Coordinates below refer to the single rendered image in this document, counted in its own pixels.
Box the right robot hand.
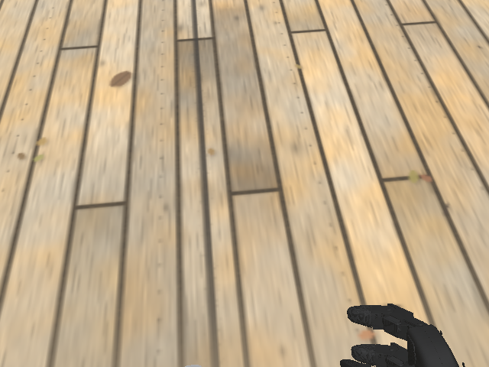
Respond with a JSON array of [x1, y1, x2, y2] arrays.
[[340, 304, 465, 367]]

